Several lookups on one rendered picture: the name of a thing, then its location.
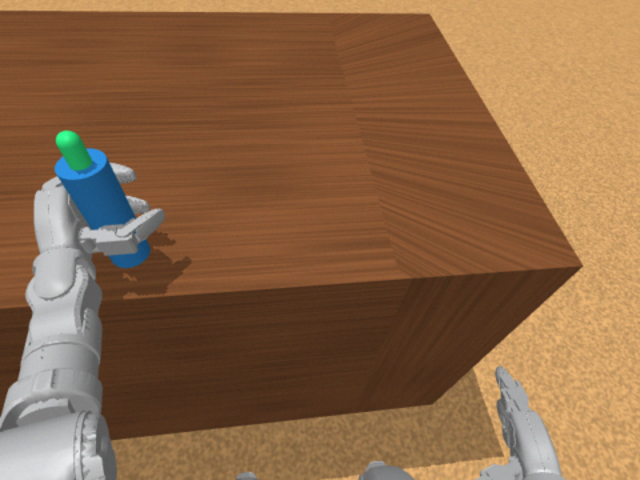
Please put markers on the left robot hand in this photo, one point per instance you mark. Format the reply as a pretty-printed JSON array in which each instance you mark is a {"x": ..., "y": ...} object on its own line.
[{"x": 58, "y": 223}]

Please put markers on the left robot arm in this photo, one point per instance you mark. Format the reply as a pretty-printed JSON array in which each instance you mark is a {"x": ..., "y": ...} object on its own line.
[{"x": 51, "y": 427}]

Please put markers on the bottle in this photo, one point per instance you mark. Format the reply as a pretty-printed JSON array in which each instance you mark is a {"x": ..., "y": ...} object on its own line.
[{"x": 92, "y": 184}]

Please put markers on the right robot hand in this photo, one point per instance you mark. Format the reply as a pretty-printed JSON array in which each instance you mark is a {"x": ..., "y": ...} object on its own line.
[{"x": 524, "y": 432}]

